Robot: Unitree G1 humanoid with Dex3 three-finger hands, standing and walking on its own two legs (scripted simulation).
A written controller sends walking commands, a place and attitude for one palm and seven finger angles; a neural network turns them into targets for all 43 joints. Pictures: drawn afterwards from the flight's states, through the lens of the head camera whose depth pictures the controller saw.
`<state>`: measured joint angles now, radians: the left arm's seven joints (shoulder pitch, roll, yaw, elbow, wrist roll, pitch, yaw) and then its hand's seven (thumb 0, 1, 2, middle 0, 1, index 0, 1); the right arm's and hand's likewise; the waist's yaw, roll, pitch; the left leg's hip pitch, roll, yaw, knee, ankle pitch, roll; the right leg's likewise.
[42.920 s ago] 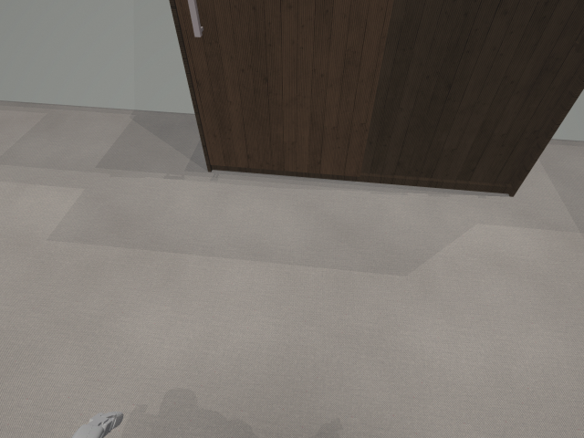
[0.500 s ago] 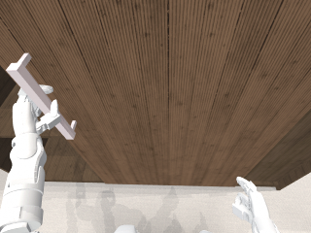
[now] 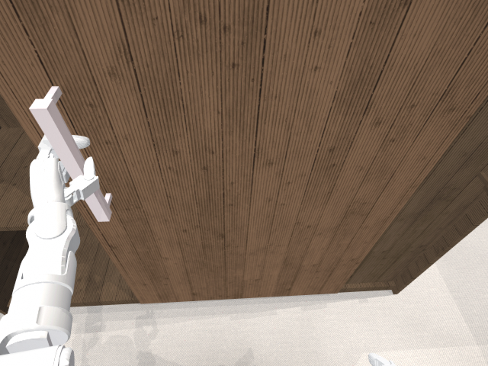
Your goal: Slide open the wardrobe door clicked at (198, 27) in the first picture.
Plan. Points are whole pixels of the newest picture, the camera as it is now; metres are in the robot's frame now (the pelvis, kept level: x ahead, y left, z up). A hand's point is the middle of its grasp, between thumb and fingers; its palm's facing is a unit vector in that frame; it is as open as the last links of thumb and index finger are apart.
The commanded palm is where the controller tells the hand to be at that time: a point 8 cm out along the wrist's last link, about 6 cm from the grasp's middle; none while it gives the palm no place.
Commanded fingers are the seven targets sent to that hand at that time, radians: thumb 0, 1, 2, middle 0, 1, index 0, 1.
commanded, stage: stop walking and hold the door there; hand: left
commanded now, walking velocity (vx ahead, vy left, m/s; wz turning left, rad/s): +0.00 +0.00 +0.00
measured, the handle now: (83, 163) +0.42 +0.31 +0.09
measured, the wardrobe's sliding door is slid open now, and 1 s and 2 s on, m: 0.50 0.50 0.50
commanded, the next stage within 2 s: loosen the grip on the handle in 1.66 s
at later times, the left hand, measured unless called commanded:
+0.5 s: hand (89, 178) +0.37 +0.28 +0.10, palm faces +0.40 -0.89 -0.22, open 5.8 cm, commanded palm +0.33 +0.31 +0.08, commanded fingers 0.00 0.90 0.90 -0.45 -1.40 -0.45 -1.40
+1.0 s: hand (90, 181) +0.38 +0.28 +0.09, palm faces +0.22 -0.97 -0.14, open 5.5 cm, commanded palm +0.35 +0.30 +0.08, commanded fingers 0.00 0.90 0.90 -0.45 -1.40 -0.45 -1.40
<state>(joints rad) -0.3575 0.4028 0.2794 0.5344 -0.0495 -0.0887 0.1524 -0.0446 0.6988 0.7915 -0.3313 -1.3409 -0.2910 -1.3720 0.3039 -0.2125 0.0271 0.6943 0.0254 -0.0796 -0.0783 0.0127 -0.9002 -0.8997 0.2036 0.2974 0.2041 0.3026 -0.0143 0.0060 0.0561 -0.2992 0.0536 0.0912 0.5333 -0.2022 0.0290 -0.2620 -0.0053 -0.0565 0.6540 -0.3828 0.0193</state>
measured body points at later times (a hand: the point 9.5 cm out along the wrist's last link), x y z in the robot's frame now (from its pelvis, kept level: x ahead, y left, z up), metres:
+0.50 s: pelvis -0.02 +0.01 +0.00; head -0.03 +0.01 +0.45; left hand +0.34 +0.32 +0.12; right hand +0.06 -0.27 -0.10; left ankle +0.05 +0.10 -0.74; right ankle -0.02 -0.12 -0.74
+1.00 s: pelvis -0.02 +0.09 -0.01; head +0.03 +0.10 +0.43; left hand +0.36 +0.33 +0.10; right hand +0.13 -0.14 -0.12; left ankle +0.02 +0.24 -0.74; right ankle -0.03 -0.05 -0.70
